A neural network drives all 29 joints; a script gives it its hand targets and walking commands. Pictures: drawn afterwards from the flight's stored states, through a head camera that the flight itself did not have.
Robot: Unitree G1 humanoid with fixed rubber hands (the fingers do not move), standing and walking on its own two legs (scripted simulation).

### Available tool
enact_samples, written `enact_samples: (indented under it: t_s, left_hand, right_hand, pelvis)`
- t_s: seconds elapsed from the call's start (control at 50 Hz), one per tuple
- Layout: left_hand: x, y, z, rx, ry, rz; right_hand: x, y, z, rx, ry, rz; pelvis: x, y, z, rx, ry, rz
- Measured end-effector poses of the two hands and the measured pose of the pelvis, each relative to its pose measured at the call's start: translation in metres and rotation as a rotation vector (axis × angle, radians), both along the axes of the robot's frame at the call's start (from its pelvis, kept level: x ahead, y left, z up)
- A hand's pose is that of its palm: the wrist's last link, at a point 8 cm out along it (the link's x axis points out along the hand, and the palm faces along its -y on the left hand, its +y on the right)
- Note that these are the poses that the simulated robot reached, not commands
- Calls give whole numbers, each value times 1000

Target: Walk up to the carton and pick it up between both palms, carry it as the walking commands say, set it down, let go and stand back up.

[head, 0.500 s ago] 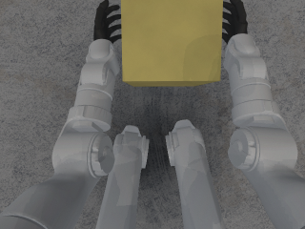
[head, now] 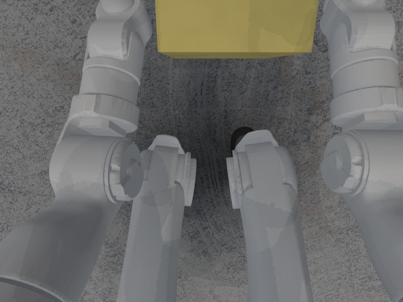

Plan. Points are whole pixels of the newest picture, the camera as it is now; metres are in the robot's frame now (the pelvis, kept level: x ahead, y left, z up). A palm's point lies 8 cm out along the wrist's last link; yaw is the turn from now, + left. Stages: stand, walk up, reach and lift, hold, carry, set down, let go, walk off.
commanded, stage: set down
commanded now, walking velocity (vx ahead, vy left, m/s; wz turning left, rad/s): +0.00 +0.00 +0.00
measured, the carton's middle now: out of the picture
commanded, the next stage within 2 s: none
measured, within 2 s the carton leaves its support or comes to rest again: rests again in 0.94 s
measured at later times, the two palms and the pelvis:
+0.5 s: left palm out of the picture +0.54 +0.07 -0.19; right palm out of the picture +0.52 -0.22 -0.19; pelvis -0.01 +0.00 -0.03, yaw +1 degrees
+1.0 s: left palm out of the picture +0.54 +0.08 -0.21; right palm out of the picture +0.52 -0.21 -0.21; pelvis +0.01 +0.01 -0.04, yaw +2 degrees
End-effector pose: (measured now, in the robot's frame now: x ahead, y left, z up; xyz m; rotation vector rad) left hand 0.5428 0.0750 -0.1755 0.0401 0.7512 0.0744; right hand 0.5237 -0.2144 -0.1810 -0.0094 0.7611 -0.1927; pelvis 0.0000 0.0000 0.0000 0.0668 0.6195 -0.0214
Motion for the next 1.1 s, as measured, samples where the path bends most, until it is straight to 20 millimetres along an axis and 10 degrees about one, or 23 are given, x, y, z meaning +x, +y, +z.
enact_samples:
  t_s: [1.1]
  left_hand:
    - [-3,1,-39,4,46,-54]
  right_hand:
    - [-1,1,-31,-3,51,48]
  pelvis:
    - [6,5,-37,-40,-5,53]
